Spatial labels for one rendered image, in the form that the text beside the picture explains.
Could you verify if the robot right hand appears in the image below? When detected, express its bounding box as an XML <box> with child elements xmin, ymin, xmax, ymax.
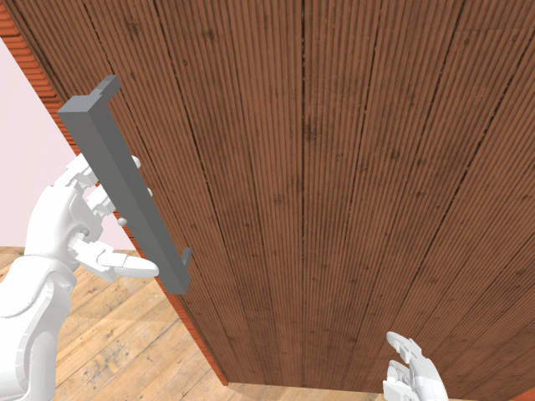
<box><xmin>383</xmin><ymin>332</ymin><xmax>449</xmax><ymax>401</ymax></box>

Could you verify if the handle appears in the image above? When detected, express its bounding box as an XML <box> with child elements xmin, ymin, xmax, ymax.
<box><xmin>56</xmin><ymin>75</ymin><xmax>192</xmax><ymax>295</ymax></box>

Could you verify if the left robot forearm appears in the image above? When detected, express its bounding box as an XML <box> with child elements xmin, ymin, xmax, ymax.
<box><xmin>0</xmin><ymin>255</ymin><xmax>77</xmax><ymax>401</ymax></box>

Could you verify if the robot left hand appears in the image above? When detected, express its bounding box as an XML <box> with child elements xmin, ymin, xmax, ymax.
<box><xmin>24</xmin><ymin>153</ymin><xmax>159</xmax><ymax>282</ymax></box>

